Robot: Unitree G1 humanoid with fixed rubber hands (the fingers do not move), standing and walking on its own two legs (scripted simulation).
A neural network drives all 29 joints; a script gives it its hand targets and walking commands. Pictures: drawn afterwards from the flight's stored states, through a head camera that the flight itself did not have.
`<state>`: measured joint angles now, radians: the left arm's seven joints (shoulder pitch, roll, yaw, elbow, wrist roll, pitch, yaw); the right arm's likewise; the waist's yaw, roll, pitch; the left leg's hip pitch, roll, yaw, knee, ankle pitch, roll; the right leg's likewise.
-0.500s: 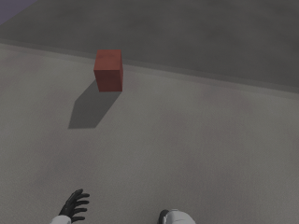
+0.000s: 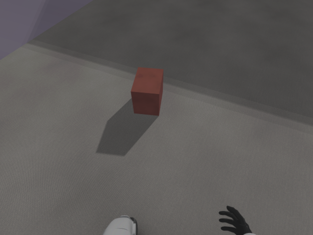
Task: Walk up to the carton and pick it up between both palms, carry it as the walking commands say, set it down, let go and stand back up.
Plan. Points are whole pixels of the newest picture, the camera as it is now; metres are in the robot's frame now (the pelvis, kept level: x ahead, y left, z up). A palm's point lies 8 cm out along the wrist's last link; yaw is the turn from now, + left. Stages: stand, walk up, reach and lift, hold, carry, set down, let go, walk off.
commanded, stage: walk up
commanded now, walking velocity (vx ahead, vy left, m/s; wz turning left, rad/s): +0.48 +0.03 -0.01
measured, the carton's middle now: (148, 91) +1.20 +0.20 -0.65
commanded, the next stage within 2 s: none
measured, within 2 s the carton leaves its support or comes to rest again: neither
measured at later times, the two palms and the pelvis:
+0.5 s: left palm (103, 145) +0.39 +0.23 -0.13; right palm out of the picture +0.13 -0.20 -0.12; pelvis +0.24 +0.02 +0.00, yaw +0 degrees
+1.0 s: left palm (98, 145) +0.38 +0.24 -0.10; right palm (226, 111) +0.60 -0.23 -0.13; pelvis +0.48 +0.00 +0.01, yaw +0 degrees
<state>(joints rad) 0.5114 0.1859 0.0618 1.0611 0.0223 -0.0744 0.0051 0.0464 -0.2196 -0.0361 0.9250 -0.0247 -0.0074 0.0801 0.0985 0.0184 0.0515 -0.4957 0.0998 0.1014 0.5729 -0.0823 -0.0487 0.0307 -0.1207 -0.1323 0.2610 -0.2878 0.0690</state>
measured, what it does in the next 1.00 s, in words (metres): walks ahead: left foot, then right foot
